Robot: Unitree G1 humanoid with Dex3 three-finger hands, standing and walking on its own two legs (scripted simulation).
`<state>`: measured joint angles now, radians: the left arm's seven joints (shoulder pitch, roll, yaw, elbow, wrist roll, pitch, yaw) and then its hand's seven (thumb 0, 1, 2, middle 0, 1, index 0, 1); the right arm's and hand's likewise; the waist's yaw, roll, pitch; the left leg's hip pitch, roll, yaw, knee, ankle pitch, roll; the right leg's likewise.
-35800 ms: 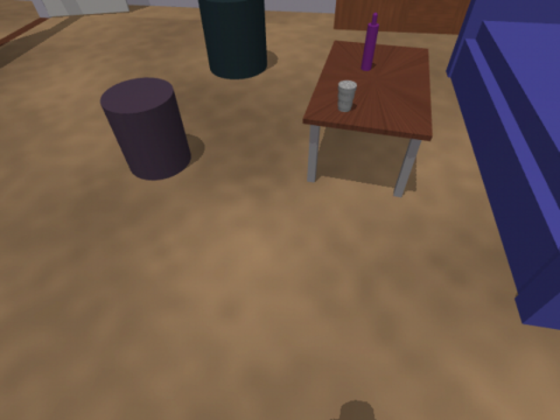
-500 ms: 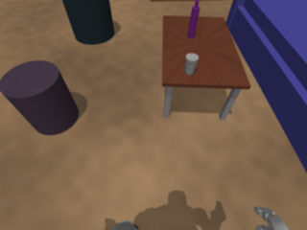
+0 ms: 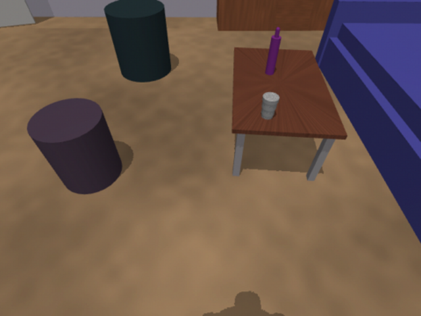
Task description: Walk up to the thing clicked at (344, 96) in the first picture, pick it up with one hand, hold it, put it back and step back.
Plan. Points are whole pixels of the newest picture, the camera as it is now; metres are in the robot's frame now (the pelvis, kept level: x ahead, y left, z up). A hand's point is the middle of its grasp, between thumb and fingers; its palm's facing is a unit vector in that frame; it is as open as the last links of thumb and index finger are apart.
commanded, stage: step back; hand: right
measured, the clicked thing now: (268, 106) +1.12 -0.27 -0.30
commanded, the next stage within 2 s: stand in 0.64 s
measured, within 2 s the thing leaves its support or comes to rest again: neither
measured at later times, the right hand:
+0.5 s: hand out of the picture +0.13 -0.26 -0.17, palm faces -0.05 +0.94 -0.34, open 7.4 cm
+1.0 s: hand out of the picture +0.17 -0.26 -0.13, palm faces -0.03 +0.94 -0.34, open 7.4 cm
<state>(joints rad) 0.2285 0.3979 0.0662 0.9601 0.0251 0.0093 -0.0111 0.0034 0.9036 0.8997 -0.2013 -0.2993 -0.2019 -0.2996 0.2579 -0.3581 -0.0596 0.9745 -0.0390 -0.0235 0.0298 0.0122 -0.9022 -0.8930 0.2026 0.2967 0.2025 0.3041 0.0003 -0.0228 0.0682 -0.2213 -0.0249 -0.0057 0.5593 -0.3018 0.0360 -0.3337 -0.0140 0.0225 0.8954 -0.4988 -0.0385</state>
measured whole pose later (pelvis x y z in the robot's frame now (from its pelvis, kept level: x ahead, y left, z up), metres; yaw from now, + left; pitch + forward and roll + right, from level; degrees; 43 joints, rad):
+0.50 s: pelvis +0.05 -0.01 -0.01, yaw +1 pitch -2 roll +1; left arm 0.10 0.35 0.04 1.00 0.01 -0.02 0.01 0.00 0.90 0.90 -0.20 -0.30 -0.21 -0.30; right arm 0.16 -0.36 -0.04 1.02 -0.02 0.00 0.00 0.01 -0.90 -0.89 0.20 0.30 0.20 0.30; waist 0.02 0.00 0.09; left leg -0.24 -0.01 0.00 0.60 -0.32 -0.01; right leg -0.31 -0.08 -0.03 0.67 -0.33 0.02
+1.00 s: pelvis +0.06 -0.01 +0.02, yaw +1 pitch -3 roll +0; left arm 0.07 0.34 0.00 1.14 0.00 -0.02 -0.01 0.00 0.90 0.90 -0.20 -0.30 -0.20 -0.30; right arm 0.05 -0.35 -0.01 1.11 0.00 -0.02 0.01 0.01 -0.90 -0.89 0.20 0.30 0.20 0.30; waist 0.01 0.00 0.07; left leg -0.10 0.02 0.00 0.37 -0.22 -0.02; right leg -0.13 -0.04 -0.05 0.37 -0.18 0.02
